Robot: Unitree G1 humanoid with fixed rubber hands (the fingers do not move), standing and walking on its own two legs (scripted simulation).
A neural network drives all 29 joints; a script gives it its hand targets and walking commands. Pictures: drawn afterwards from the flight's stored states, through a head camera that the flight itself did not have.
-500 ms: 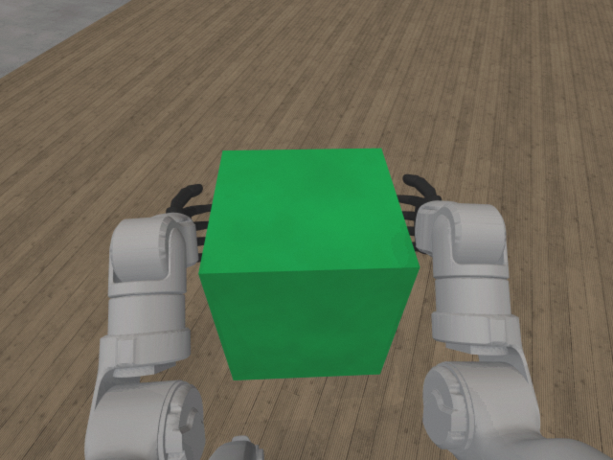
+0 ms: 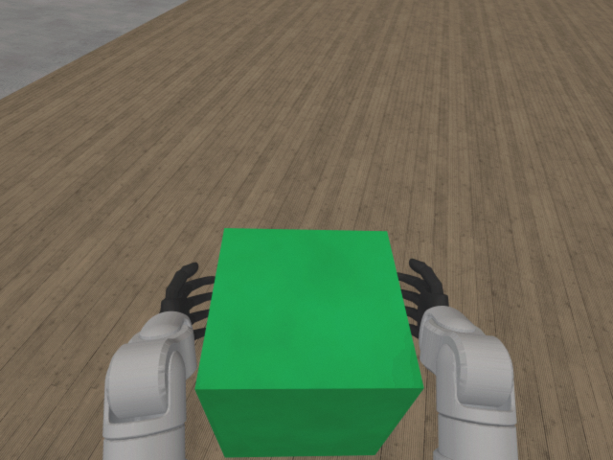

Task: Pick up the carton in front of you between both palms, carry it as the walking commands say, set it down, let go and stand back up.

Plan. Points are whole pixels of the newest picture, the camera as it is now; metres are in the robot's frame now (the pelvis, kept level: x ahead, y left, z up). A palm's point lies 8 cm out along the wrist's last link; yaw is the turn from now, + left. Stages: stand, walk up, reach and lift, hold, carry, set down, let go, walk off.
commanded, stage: carry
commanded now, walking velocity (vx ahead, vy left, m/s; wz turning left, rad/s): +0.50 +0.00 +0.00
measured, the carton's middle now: (303, 347) +0.28 +0.00 +0.00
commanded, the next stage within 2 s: none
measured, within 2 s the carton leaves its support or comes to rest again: neither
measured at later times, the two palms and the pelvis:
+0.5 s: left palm (223, 163) +0.57 +0.12 +0.10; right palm (394, 159) +0.59 -0.18 +0.09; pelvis +0.31 -0.04 +0.00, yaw +3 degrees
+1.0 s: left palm (220, 88) +0.89 +0.17 +0.07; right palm (347, 88) +0.89 -0.13 +0.08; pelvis +0.64 +0.02 +0.00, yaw +0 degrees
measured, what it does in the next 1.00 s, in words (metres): walks ahead: right foot, then left foot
